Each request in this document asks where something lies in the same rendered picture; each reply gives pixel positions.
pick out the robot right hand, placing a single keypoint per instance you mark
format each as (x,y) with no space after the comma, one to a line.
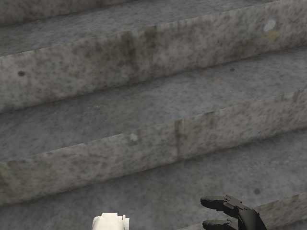
(247,219)

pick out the robot left thigh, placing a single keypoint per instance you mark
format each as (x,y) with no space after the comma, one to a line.
(111,221)

